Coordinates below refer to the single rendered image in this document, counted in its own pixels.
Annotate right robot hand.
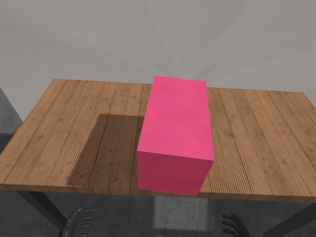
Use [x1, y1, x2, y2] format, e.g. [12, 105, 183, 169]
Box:
[221, 212, 253, 237]

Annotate carton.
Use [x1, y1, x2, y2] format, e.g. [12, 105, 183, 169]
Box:
[136, 76, 214, 197]

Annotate table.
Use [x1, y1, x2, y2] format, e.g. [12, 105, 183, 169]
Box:
[0, 78, 316, 237]

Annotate left robot hand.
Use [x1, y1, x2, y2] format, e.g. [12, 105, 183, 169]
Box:
[57, 204, 94, 237]

